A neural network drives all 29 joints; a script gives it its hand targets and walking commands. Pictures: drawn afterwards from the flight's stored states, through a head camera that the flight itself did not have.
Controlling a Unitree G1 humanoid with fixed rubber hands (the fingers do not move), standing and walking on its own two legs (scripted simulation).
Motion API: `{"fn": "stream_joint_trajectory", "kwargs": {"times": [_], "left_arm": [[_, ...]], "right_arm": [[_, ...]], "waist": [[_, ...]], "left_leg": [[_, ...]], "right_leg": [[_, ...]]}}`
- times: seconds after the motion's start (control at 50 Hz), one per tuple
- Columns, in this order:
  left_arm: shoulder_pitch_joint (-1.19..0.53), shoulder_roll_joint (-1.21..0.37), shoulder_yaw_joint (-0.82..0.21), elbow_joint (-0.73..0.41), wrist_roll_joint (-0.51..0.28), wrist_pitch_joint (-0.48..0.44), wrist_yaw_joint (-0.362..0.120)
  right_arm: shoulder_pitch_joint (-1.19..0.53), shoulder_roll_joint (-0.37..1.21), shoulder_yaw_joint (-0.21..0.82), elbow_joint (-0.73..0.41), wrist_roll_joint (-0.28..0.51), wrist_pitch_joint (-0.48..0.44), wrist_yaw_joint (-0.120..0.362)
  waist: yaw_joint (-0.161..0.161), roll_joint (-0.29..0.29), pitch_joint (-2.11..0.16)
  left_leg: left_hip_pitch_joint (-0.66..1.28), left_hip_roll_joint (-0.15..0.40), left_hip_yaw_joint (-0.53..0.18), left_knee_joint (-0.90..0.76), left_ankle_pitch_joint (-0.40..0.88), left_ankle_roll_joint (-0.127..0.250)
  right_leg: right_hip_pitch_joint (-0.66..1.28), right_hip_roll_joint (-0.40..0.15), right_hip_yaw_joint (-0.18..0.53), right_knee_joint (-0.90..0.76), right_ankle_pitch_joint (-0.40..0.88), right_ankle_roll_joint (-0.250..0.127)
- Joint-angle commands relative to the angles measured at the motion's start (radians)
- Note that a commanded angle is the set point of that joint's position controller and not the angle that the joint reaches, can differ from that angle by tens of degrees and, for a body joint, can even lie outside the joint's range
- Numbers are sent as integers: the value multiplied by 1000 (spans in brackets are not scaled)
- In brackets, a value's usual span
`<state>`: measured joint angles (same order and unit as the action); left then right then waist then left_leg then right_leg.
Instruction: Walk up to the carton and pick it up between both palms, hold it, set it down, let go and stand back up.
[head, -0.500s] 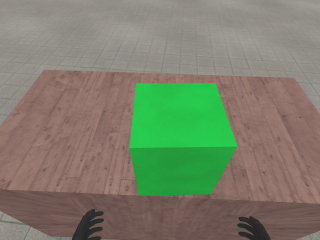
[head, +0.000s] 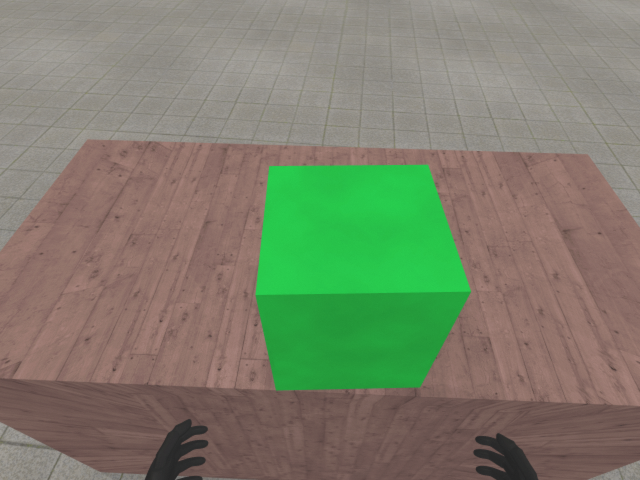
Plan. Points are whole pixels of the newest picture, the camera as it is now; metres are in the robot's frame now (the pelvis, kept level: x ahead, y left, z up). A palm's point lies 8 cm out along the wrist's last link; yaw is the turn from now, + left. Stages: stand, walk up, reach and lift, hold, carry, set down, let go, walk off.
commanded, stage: let go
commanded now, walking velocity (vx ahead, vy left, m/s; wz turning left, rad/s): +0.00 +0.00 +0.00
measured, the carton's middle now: (348, 282) +0.38 +0.00 +0.03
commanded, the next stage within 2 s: stand in 0.10 s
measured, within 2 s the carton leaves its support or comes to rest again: neither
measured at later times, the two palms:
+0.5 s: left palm out of the picture +0.10 +0.27 -0.11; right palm out of the picture +0.14 -0.27 -0.09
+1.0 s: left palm out of the picture +0.07 +0.28 -0.12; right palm out of the picture +0.13 -0.27 -0.09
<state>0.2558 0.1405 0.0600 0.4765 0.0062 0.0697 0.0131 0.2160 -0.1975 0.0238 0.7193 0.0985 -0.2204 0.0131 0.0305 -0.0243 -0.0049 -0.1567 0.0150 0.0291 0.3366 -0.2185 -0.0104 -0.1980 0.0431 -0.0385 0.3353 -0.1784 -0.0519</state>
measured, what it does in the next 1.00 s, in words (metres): stands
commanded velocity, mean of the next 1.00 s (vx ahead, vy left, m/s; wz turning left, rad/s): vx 0.00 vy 0.00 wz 0.00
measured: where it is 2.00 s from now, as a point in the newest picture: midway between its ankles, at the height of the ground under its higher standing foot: outside the picture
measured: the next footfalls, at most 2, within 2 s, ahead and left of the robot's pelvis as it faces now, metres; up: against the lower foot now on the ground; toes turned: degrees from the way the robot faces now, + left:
none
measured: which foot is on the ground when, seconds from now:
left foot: down 0.00-1.00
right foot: down 0.00-1.00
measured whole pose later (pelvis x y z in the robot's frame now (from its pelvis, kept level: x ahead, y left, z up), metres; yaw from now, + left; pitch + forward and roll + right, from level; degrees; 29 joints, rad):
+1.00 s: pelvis +0.00 +0.00 +0.00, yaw +0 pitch +0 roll +0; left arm 0.25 0.29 0.06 0.86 0.03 -0.04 0.01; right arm 0.21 -0.33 0.02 0.74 0.04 -0.04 -0.01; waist 0.03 -0.02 0.00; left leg -0.16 0.01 0.03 0.41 -0.26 0.00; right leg -0.20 0.04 -0.04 0.42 -0.22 -0.05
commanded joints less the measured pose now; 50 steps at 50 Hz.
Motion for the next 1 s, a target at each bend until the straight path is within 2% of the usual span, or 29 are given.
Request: {"fn": "stream_joint_trajectory", "kwargs": {"times": [0.0,0.08,0.1,0.14,0.18,0.2,0.24,0.28,0.3,0.32,0.34,0.38,0.42,0.44,0.46,0.48,0.52,0.56,0.58,0.62,0.68,0.72,0.76,0.78,0.82,0.88,0.9,0.92,0.98], "left_arm": [[-131,166,-36,-51,14,-17,2],[-123,170,-28,-70,29,-18,9],[-20,341,80,23,54,-69,7],[-15,339,67,80,42,-94,-1],[-48,333,73,77,48,-104,-1],[-54,324,78,102,46,-107,-6],[-57,289,53,123,41,-110,-9],[-125,317,57,147,47,-112,-12],[-99,336,55,152,47,-117,-11],[-107,335,41,179,48,-115,-13],[-71,334,43,189,39,-120,-17],[-106,372,42,208,44,-124,-12],[-73,362,32,222,25,-127,-14],[-101,371,37,244,39,-130,-14],[-91,390,35,249,39,-128,-17],[-79,361,36,269,28,-131,-18],[-78,398,37,285,30,-133,-14],[-83,408,40,290,29,-127,-16],[-66,385,33,297,27,-131,-13],[-84,363,24,313,23,-135,-12],[-88,396,27,322,27,-138,-15],[-82,385,22,336,21,-131,-14],[-106,382,24,329,18,-133,-21],[-96,387,20,344,26,-128,-13],[-75,392,28,340,26,-136,-12],[-90,385,24,355,18,-132,-21],[-79,409,30,373,23,-136,-15],[-84,408,34,372,28,-134,-14],[-63,399,28,386,19,-133,-18]], "right_arm": [[-74,-75,-63,-45,-100,-33,2],[-85,-83,-76,-27,-112,-39,5],[2,-331,-135,-30,-186,55,-31],[-7,-271,-112,-53,-165,114,-40],[-32,-278,-110,-54,-162,135,-49],[-46,-286,-103,-69,-157,137,-42],[-38,-299,-100,-63,-152,143,-44],[-31,-284,-88,-54,-158,154,-38],[-49,-287,-90,-55,-153,163,-37],[-50,-287,-90,-65,-152,160,-30],[-58,-307,-90,-63,-155,157,-28],[-39,-314,-88,-47,-145,164,-25],[-32,-325,-87,-39,-153,162,-25],[-36,-326,-88,-25,-152,166,-23],[-37,-344,-95,-23,-149,169,-32],[-55,-345,-90,-22,-151,167,-28],[-20,-371,-102,-21,-146,161,-24],[-50,-338,-89,-29,-143,170,-28],[-58,-340,-91,-25,-138,169,-31],[-67,-342,-90,-12,-139,165,-30],[-49,-349,-90,-13,-142,167,-37],[-58,-328,-84,-21,-134,167,-39],[-56,-344,-89,-12,-142,170,-42],[-88,-354,-96,-18,-142,172,-38],[-77,-335,-84,-20,-138,177,-40],[-63,-339,-88,-6,-142,163,-33],[-45,-350,-92,-2,-125,169,-31],[-49,-364,-93,5,-138,167,-30],[-54,-338,-87,10,-130,170,-36]], "waist": [[-43,-14,-7],[-38,7,-44],[11,54,-150],[-18,-37,-160],[-9,31,-96],[-14,0,-53],[-21,-29,0],[-41,30,-50],[-26,34,-50],[-50,44,5],[-26,15,-19],[-40,-4,-25],[-14,53,-21],[-26,9,-58],[-35,32,-22],[-10,32,-76],[-28,81,-60],[-24,47,-43],[-28,99,-90],[-18,40,-54],[-29,75,-96],[-33,52,-94],[-14,71,-98],[-43,76,-60],[-32,83,-93],[-12,31,-91],[-24,40,-61],[-32,92,-94],[-32,65,-62]], "left_leg": [[77,-15,40,25,115,10],[49,-16,37,24,124,0],[6,73,-56,122,276,34],[-16,80,-65,111,250,55],[-50,81,-70,94,160,55],[-54,77,-75,79,107,57],[-86,86,-98,70,26,64],[-32,72,-95,74,19,64],[-38,70,-77,84,-2,62],[-47,75,-100,69,-16,71],[-56,76,-102,64,18,67],[-42,66,-88,74,7,61],[-47,72,-112,72,33,74],[-23,70,-100,67,51,64],[-25,73,-106,50,40,71],[-18,76,-103,70,52,76],[-14,70,-97,71,83,60],[-18,87,-113,45,118,60],[7,93,-112,62,131,69],[-20,93,-121,55,161,72],[25,99,-116,53,210,65],[6,92,-106,63,194,58],[0,91,-97,69,155,59],[6,96,-107,54,141,59],[12,101,-107,53,183,67],[6,99,-116,53,109,69],[13,86,-112,53,129,69],[35,86,-100,46,130,54],[28,101,-114,45,160,67]], "right_leg": [[105,-44,36,-35,135,34],[134,-37,29,-20,168,34],[195,-153,111,73,350,34],[189,-157,110,91,376,43],[114,-166,139,57,223,36],[88,-150,123,42,154,50],[29,-162,154,13,64,16],[31,-159,173,6,39,12],[29,-151,172,-16,-7,31],[2,-149,169,-23,16,21],[29,-144,146,-13,21,24],[38,-167,168,-26,52,31],[55,-166,182,-14,80,18],[71,-161,159,-11,88,16],[39,-162,176,-3,86,11],[83,-154,160,-4,125,18],[87,-162,176,1,178,32],[73,-147,147,25,167,16],[96,-160,160,24,186,5],[101,-157,149,29,245,14],[114,-161,151,23,259,23],[118,-166,138,25,295,24],[131,-172,166,19,244,6],[93,-169,157,21,246,10],[121,-162,153,27,253,9],[107,-169,167,6,181,7],[83,-178,179,-16,208,31],[115,-163,167,2,218,16],[75,-163,158,3,198,6]]}}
